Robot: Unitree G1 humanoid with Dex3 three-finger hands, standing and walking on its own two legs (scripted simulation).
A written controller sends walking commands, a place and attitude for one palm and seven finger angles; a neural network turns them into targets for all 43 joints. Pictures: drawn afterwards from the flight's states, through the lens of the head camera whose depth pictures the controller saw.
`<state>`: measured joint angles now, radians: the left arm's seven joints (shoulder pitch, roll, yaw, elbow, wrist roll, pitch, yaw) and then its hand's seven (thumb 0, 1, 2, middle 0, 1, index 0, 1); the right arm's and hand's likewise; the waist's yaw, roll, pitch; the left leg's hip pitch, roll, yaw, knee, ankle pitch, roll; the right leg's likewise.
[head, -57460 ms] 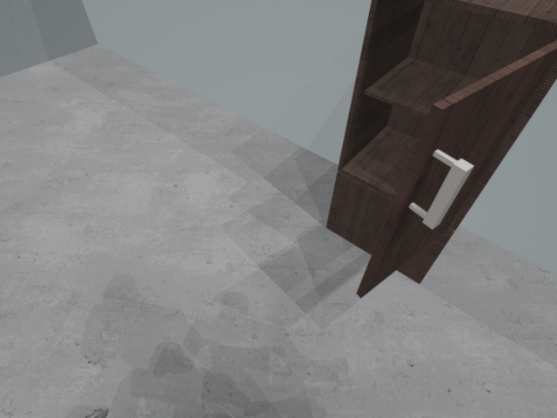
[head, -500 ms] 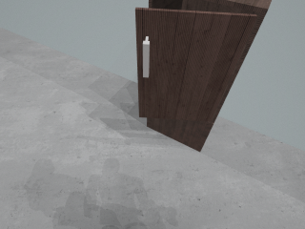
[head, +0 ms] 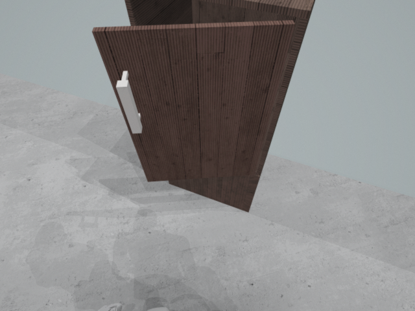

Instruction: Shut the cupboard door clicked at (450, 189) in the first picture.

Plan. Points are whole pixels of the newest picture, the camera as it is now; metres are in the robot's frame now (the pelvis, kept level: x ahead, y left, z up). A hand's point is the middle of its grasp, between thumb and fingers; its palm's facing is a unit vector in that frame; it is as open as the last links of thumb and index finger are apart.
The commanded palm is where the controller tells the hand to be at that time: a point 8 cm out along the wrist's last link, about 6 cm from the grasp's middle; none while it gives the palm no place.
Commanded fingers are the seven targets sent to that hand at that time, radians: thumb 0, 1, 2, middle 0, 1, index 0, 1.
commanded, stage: take the last steps up to it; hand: left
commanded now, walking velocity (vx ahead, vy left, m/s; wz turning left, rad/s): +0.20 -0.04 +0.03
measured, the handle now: (131, 103) +0.57 +0.20 +0.05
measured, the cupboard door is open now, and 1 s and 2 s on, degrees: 26 26 26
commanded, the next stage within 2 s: come to a stop and stand still in 0.10 s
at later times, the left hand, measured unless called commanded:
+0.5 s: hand (143, 302) +0.16 +0.15 -0.17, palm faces +0.06 -0.98 -0.21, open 7.3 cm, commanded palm none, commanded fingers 0.00 0.90 0.90 -0.20 -0.30 -0.20 -0.30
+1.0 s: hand (121, 299) +0.17 +0.20 -0.17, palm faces +0.05 -0.97 -0.24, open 7.4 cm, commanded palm none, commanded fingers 0.00 0.90 0.90 -0.20 -0.30 -0.20 -0.30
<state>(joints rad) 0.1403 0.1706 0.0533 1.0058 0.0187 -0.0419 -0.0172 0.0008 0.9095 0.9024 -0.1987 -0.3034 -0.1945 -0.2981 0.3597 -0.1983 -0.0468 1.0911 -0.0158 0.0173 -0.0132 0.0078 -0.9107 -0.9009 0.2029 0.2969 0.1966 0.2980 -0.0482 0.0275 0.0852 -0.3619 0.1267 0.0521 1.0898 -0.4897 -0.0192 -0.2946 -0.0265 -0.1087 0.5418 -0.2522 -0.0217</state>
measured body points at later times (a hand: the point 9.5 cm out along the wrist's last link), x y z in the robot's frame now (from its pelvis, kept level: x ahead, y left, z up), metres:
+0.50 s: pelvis +0.13 -0.03 +0.00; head +0.16 -0.04 +0.45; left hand +0.16 +0.20 -0.15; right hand +0.20 -0.27 -0.15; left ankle +0.12 +0.09 -0.72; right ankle +0.12 -0.15 -0.73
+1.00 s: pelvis +0.12 +0.00 +0.00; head +0.16 +0.01 +0.45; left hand +0.17 +0.25 -0.15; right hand +0.19 -0.23 -0.15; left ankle +0.12 +0.10 -0.73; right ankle +0.09 -0.13 -0.73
